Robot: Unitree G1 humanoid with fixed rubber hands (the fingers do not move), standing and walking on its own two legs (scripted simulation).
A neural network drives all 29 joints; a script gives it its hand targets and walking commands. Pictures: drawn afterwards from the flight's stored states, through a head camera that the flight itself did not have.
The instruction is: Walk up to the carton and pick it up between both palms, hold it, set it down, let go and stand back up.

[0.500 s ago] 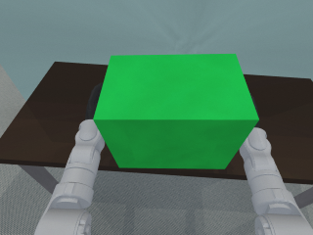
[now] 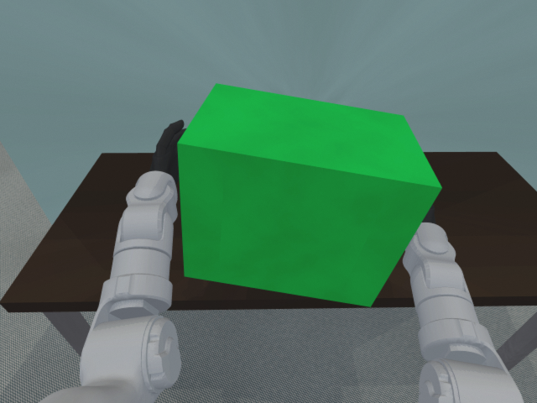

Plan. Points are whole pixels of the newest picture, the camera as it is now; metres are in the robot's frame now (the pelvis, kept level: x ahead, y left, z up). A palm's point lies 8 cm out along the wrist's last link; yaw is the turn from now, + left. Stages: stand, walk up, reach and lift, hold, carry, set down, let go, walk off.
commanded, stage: reach and lift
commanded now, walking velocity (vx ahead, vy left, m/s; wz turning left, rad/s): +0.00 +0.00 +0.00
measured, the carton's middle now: (293, 196) +0.38 -0.05 +0.15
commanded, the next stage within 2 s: hold in 1.26 s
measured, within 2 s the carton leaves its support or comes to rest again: neither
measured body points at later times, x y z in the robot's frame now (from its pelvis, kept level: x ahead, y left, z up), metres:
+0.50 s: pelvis +0.01 -0.03 +0.00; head -0.01 -0.02 +0.45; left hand +0.37 +0.16 +0.17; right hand +0.38 -0.23 +0.15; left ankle -0.03 +0.09 -0.75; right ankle +0.05 -0.15 -0.75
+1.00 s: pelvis +0.00 -0.02 +0.00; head -0.06 -0.01 +0.45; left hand +0.37 +0.16 +0.21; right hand +0.37 -0.23 +0.18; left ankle -0.03 +0.09 -0.75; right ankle +0.05 -0.15 -0.75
